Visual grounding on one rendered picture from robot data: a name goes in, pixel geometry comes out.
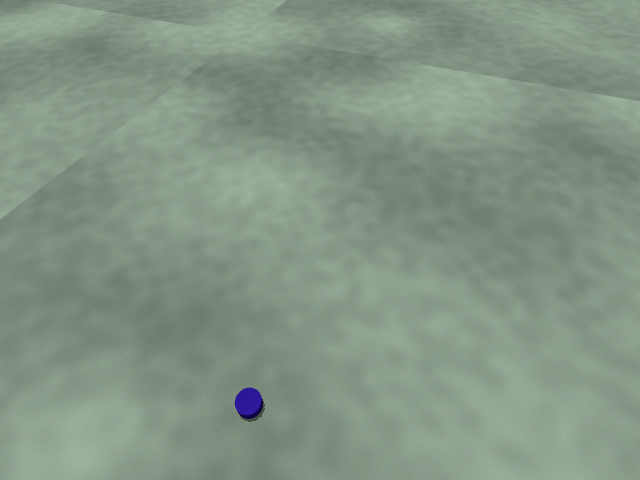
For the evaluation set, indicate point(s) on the tin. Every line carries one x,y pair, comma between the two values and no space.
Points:
249,403

